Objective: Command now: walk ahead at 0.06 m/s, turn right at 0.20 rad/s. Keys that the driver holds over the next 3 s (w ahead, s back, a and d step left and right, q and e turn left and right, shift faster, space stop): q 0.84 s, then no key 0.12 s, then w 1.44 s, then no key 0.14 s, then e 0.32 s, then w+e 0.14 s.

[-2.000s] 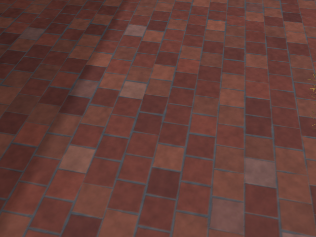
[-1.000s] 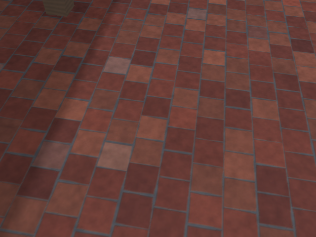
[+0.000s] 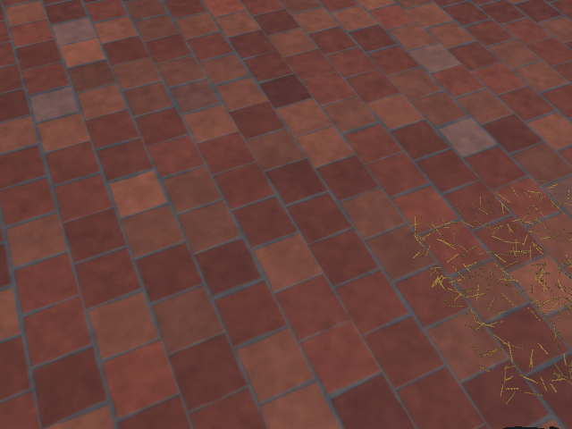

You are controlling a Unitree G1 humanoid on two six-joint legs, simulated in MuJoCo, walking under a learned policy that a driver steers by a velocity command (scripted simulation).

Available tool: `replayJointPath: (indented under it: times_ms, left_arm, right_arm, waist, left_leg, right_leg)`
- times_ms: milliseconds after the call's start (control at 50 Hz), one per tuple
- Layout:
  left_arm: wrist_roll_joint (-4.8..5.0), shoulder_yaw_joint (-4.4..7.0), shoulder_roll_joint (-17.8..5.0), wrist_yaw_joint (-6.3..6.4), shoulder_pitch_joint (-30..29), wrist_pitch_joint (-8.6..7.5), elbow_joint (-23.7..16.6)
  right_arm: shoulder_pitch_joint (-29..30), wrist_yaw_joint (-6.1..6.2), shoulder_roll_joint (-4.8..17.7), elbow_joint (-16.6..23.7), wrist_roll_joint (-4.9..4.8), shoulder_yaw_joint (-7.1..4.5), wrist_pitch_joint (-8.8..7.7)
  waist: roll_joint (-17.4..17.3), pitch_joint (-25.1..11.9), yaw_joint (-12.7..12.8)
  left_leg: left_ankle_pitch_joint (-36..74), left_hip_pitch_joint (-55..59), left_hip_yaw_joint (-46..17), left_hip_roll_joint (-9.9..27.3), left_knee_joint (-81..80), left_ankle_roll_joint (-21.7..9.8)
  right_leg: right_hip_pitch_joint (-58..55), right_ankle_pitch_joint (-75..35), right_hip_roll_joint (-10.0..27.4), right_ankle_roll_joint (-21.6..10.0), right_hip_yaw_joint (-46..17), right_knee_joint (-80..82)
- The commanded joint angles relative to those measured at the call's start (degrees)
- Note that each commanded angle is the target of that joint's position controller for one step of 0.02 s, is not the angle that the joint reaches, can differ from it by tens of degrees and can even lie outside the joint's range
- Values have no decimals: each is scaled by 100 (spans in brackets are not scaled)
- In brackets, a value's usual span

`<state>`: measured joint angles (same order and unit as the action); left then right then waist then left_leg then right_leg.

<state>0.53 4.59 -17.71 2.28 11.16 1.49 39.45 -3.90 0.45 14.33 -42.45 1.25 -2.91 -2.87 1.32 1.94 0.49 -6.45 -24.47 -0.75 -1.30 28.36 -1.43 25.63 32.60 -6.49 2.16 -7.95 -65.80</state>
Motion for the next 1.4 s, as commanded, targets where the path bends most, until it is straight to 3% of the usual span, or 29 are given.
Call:
replayJointPath:
  times_ms: [20,60,120,200,220,240,260,280,340,440,520,560,580,600,620,660,680,820,960,1020,1040,1060,1080,1100,1120,1180,1260,1340,1400]
  left_arm:
    - [-54,94,-333,18,530,127,-180]
    - [-92,-46,44,-14,509,69,-147]
    - [-50,0,-197,1,210,-10,-181]
    - [-68,85,-397,-8,378,-53,-76]
    - [-158,130,-602,18,523,-59,-117]
    - [-227,242,-930,10,546,-38,0]
    - [-290,229,-839,-4,331,-63,-132]
    - [-342,185,-704,23,93,-133,-246]
    - [-105,107,-453,72,-404,-279,-341]
    - [-71,207,-672,94,-154,-127,-209]
    - [64,283,-910,46,-141,-121,-154]
    - [89,232,-710,-7,139,-186,10]
    - [-151,146,-407,-42,241,-218,-91]
    - [-249,47,-213,-15,-298,-257,-476]
    - [-141,137,-550,0,-580,-244,-462]
    - [-67,188,-606,69,-469,-173,-304]
    - [-115,219,-668,118,-428,-133,-283]
    - [-95,108,-346,50,-406,-197,-291]
    - [-22,91,-406,-113,-358,-309,-317]
    - [-60,39,-242,-204,1,-404,-227]
    - [-146,68,-456,-181,245,-428,-233]
    - [-222,180,-959,-174,580,-428,-105]
    - [-255,247,-1091,-217,784,-473,-64]
    - [-203,202,-929,-185,665,-527,-82]
    - [-103,154,-792,-136,516,-550,-86]
    - [-17,82,-608,-82,621,-568,-41]
    - [19,104,-672,-122,777,-555,15]
    - [105,152,-906,-225,987,-524,107]
    - [97,65,-729,-251,906,-488,134]
  right_arm:
    - [117,-36,538,296,-4,-49,90]
    - [201,-88,556,259,-33,-66,139]
    - [-239,-65,1030,211,-115,-225,200]
    - [-350,32,1016,242,-263,-223,280]
    - [-330,35,863,288,-236,-180,256]
    - [-172,17,654,484,-247,-156,212]
    - [-101,11,790,493,-230,-192,175]
    - [-172,5,957,465,-215,-294,185]
    - [-808,51,818,203,-225,-351,400]
    - [-244,-131,465,660,-264,-165,476]
    - [-469,-261,728,796,-269,-264,507]
    - [-937,-179,929,680,-216,-380,510]
    - [-1154,-72,1602,771,-203,-554,497]
    - [-1280,-108,1962,884,-10,-577,410]
    - [-1333,-156,1636,888,44,-487,299]
    - [-720,-94,1357,910,-106,-405,233]
    - [-471,-51,1232,959,-198,-353,268]
    - [-498,130,1258,1032,-178,-355,390]
    - [-450,50,1184,1039,-134,-294,464]
    - [-478,49,856,980,-163,-135,463]
    - [-595,40,622,948,-109,-47,422]
    - [-693,26,498,1048,-131,-30,341]
    - [-232,46,878,1215,-187,-127,236]
    - [-125,52,1162,1186,-275,-250,172]
    - [-324,28,1135,1053,-238,-271,154]
    - [-287,-80,756,950,-154,-196,44]
    - [112,-169,353,1006,-205,-50,-90]
    - [102,-242,550,1016,-290,-92,-138]
    - [-881,-205,776,684,-306,-226,-143]
  waist:
    - [-658,-760,191]
    - [-1033,-690,171]
    - [-1239,-847,-95]
    - [-1041,-756,80]
    - [-664,-806,133]
    - [710,-590,2]
    - [1263,-420,117]
    - [1194,-366,96]
    - [580,-386,-185]
    - [858,-521,155]
    - [921,-597,43]
    - [445,-695,-147]
    - [-982,-896,-78]
    - [-2007,-1115,-280]
    - [-1104,-1294,-544]
    - [-579,-788,-192]
    - [-621,-655,-90]
    - [-871,-751,-94]
    - [-1051,-738,-219]
    - [-831,-771,38]
    - [-316,-759,55]
    - [789,-585,-81]
    - [1264,-98,265]
    - [970,276,221]
    - [826,287,69]
    - [647,148,163]
    - [809,22,368]
    - [844,47,359]
    - [563,-190,-202]
  left_leg:
    - [821,929,-1531,1286,-1047,-1044]
    - [659,640,-1082,853,-1148,-912]
    - [376,1130,-1605,1086,-1033,-1111]
    - [-826,450,-1873,955,-952,-690]
    - [-1213,-147,-1662,747,-571,-416]
    - [-1696,-657,-601,28,171,-90]
    - [-2056,-815,-157,-224,1231,103]
    - [-2474,-1003,-207,-100,2372,210]
    - [-2142,-1369,-406,67,3664,462]
    - [-1594,-706,206,249,2136,590]
    - [-1118,196,580,81,783,281]
    - [245,1406,402,-73,-388,-56]
    - [2423,2551,-1334,1159,-511,-532]
    - [3723,2655,-3190,2457,-611,-1890]
    - [3094,2556,-2911,2356,-748,-2065]
    - [1847,1987,-2012,1650,-766,-1395]
    - [1604,1734,-1849,1476,-809,-1221]
    - [577,1465,-1925,1085,-858,-1174]
    - [524,1217,-2433,1122,-590,-1169]
    - [-1790,602,-2321,637,-538,-745]
    - [-2616,23,-1981,304,80,-443]
    - [-2696,-832,-734,-526,1237,-114]
    - [-2795,-1547,-569,-397,2272,32]
    - [-2448,-1863,-784,-142,2900,44]
    - [-2089,-1975,-701,-15,3129,91]
    - [-1111,-1916,-265,245,2971,203]
    - [-665,-805,194,214,1469,246]
    - [-735,24,296,153,539,125]
    - [-439,1635,373,5,-70,-121]
  right_leg:
    - [184,-363,527,194,79,12]
    - [-467,-384,542,208,565,1500]
    - [-735,-916,461,148,568,2660]
    - [-1796,-1961,533,-337,562,4086]
    - [-2280,-2019,1154,-607,110,4174]
    - [-1917,-1756,1757,-1038,-528,4453]
    - [-1621,-2243,2422,-1475,-1204,4950]
    - [-1595,-3160,2745,-1683,-1318,4939]
    - [-1930,-4742,2421,-1422,-424,4532]
    - [-2069,-4672,2194,-1326,400,4372]
    - [-1931,-4422,2386,-1193,486,3992]
    - [-1307,-3548,2055,-646,969,3100]
    - [35,-1692,1497,-44,1538,1457]
    - [1322,894,641,231,1010,201]
    - [1394,782,789,205,386,-557]
    - [1428,-216,946,104,313,-397]
    - [1342,-589,978,132,284,-157]
    - [752,-1396,655,304,297,1328]
    - [-266,-1196,603,154,426,2652]
    - [-1621,-2032,628,-145,615,4190]
    - [-2150,-1562,1339,-424,-89,4389]
    - [-2265,-253,2047,-1074,-1322,4830]
    - [-1902,874,2775,-1737,-2748,5608]
    - [-1773,1093,2785,-1785,-2806,5683]
    - [-1895,838,2546,-1596,-2391,5634]
    - [-2118,-357,2026,-1284,-1319,5671]
    - [-1695,-1473,1688,-1204,-360,5629]
    - [-1473,-1386,1970,-1311,-460,5438]
    - [-919,-1740,1823,-1045,-263,4692]
